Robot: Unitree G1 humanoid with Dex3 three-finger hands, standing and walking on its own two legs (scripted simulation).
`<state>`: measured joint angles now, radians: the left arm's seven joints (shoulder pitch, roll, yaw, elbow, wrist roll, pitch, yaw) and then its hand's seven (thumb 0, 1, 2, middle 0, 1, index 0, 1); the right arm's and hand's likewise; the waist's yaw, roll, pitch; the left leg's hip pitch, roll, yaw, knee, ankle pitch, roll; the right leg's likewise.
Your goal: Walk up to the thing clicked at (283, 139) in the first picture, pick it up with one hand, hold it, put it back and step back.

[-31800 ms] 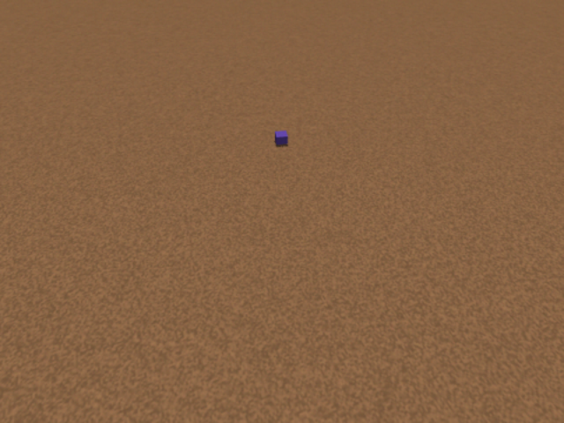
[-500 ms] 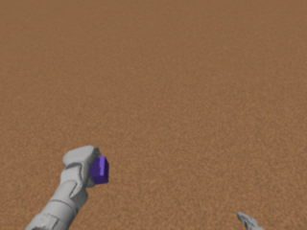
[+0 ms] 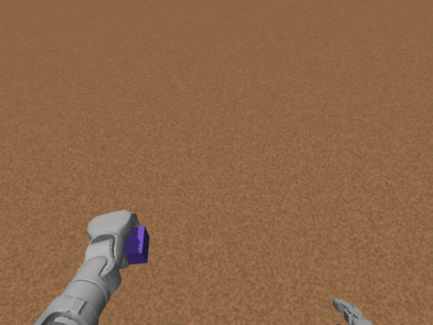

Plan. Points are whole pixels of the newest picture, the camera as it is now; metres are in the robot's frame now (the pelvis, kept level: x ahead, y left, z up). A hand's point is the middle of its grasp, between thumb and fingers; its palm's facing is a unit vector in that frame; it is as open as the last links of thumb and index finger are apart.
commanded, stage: crouch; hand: left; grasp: from above
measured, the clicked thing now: (130, 245) +0.32 +0.22 -0.09
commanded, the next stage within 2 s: lower in 1.66 s
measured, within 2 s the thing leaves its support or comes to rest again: neither
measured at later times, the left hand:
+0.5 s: hand (144, 261) +0.37 +0.25 -0.31, palm faces -0.37 -0.11 -0.92, open 8.7 cm
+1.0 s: hand (153, 274) +0.40 +0.26 -0.50, palm faces -0.39 -0.13 -0.91, open 8.7 cm
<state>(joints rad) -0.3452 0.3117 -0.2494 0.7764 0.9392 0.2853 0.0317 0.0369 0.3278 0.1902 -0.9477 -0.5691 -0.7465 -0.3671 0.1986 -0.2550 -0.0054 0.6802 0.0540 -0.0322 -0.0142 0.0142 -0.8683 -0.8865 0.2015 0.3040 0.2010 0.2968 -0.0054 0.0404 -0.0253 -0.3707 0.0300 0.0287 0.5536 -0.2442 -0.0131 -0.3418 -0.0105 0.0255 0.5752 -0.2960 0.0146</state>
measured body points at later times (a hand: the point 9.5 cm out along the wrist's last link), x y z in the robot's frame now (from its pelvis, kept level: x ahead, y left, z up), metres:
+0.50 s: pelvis -0.05 +0.01 -0.19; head +0.12 +0.02 +0.23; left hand +0.39 +0.25 -0.26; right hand -0.03 -0.26 -0.32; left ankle +0.02 +0.13 -0.73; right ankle +0.00 -0.13 -0.73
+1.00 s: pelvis -0.07 +0.01 -0.34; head +0.16 +0.04 +0.04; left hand +0.42 +0.27 -0.44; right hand -0.01 -0.27 -0.46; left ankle +0.02 +0.13 -0.73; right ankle +0.00 -0.13 -0.73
